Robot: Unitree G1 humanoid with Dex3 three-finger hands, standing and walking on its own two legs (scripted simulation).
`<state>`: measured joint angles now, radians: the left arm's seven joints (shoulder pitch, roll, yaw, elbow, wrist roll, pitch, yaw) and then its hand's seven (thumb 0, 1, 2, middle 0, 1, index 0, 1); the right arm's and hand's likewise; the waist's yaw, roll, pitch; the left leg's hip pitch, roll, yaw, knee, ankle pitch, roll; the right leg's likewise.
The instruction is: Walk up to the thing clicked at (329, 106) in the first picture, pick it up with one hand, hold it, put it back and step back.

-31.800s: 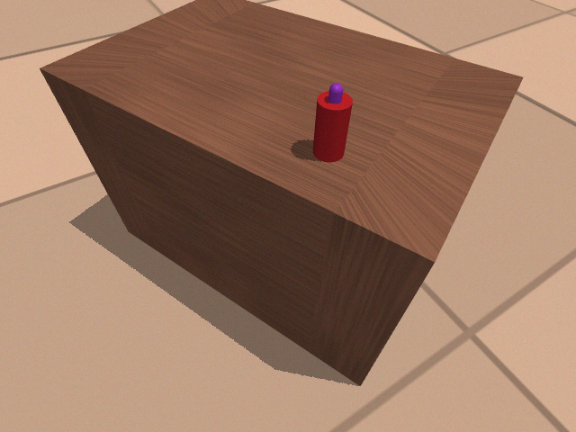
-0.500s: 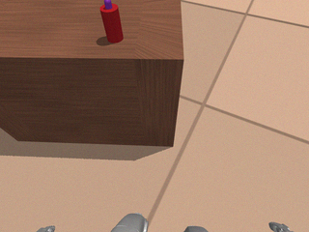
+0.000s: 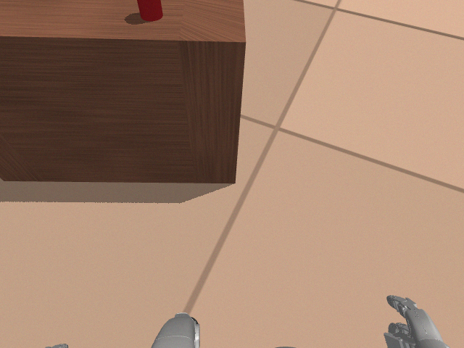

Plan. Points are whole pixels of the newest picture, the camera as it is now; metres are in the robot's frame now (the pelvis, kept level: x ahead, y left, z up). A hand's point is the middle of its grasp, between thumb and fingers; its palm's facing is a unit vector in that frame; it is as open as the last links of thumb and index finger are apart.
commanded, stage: step back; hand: left
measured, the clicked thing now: out of the picture +1.01 +0.28 +0.08
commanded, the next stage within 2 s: stand in 1.22 s
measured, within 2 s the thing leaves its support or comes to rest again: neither
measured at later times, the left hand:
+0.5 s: hand out of the picture -0.08 +0.26 -0.13, palm faces +0.14 -0.92 -0.36, open 7.4 cm
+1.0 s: hand out of the picture -0.05 +0.26 -0.14, palm faces +0.15 -0.93 -0.34, open 7.4 cm
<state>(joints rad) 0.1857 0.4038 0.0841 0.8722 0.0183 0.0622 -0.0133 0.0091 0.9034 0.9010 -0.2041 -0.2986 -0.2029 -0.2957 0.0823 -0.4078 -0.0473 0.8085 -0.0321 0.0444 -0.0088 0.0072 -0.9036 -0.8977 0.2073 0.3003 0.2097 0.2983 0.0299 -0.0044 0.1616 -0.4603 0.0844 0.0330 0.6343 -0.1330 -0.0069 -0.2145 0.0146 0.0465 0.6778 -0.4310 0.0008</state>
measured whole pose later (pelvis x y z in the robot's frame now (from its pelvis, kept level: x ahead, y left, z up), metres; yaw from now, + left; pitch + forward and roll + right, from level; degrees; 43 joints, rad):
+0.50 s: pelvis -0.11 -0.02 +0.02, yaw +7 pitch -3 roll +1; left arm 0.20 0.40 0.07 0.96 0.02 0.03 -0.03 0.01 0.90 0.90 -0.20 -0.30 -0.20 -0.30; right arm 0.22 -0.34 -0.04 0.98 -0.04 0.00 0.01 0.01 -0.91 -0.90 0.21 0.30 0.21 0.30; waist 0.01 -0.04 0.06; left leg -0.23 -0.02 0.00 0.58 -0.30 0.02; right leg -0.32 -0.03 0.02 0.74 -0.44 -0.01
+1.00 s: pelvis -0.08 -0.01 +0.02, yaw +8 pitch -2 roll -1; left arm 0.15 0.38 0.04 1.05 0.01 -0.03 -0.01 0.01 0.90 0.90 -0.20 -0.30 -0.20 -0.30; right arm 0.13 -0.33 -0.04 1.05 -0.02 -0.01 0.01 0.01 -0.91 -0.90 0.20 0.30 0.21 0.30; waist 0.02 -0.01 0.06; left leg -0.22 0.01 0.00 0.55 -0.30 0.00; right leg -0.18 -0.01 -0.01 0.51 -0.30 0.02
